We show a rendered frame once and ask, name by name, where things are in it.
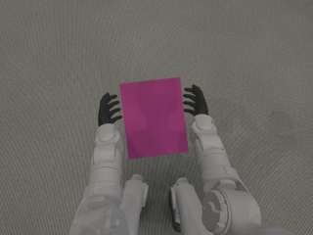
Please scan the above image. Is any right robot forearm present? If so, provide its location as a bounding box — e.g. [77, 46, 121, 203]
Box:
[190, 114, 261, 217]

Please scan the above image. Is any left robot thigh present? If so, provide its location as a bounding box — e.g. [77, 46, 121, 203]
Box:
[119, 179, 149, 235]

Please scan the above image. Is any left robot forearm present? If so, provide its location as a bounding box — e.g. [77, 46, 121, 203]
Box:
[68, 123, 124, 235]

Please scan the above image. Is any right robot upper arm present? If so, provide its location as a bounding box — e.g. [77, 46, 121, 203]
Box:
[201, 188, 297, 235]

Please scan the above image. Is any left robot hand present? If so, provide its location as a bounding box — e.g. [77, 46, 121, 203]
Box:
[98, 92, 122, 127]

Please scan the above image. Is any carton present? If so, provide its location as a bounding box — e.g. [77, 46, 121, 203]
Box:
[119, 77, 189, 160]

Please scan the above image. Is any right robot foot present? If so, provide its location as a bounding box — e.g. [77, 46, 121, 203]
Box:
[168, 190, 181, 233]

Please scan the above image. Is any right robot hand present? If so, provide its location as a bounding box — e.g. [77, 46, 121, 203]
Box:
[183, 84, 209, 116]

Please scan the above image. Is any left robot upper arm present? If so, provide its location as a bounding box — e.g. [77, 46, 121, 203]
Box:
[69, 204, 130, 235]

